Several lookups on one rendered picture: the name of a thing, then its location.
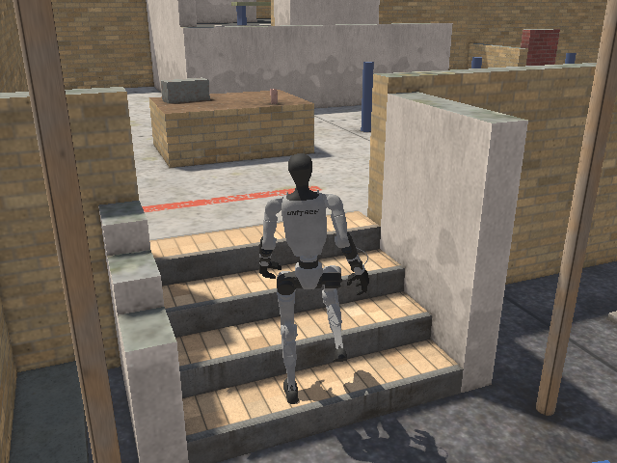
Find left robot upper arm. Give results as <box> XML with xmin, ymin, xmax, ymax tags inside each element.
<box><xmin>261</xmin><ymin>197</ymin><xmax>283</xmax><ymax>250</ymax></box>

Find right robot shin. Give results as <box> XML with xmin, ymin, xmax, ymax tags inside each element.
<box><xmin>326</xmin><ymin>289</ymin><xmax>343</xmax><ymax>349</ymax></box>

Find left robot hand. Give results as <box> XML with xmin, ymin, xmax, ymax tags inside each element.
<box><xmin>259</xmin><ymin>261</ymin><xmax>282</xmax><ymax>279</ymax></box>

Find robot right forearm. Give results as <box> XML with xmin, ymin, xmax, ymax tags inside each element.
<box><xmin>341</xmin><ymin>232</ymin><xmax>365</xmax><ymax>275</ymax></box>

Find robot right foot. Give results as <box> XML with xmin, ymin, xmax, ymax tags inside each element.
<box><xmin>333</xmin><ymin>347</ymin><xmax>347</xmax><ymax>362</ymax></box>

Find right robot upper arm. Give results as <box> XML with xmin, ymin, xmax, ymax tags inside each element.
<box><xmin>323</xmin><ymin>194</ymin><xmax>350</xmax><ymax>248</ymax></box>

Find right robot hand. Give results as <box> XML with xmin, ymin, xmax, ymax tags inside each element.
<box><xmin>347</xmin><ymin>270</ymin><xmax>369</xmax><ymax>295</ymax></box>

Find robot left forearm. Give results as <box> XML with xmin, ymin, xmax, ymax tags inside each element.
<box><xmin>259</xmin><ymin>236</ymin><xmax>273</xmax><ymax>266</ymax></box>

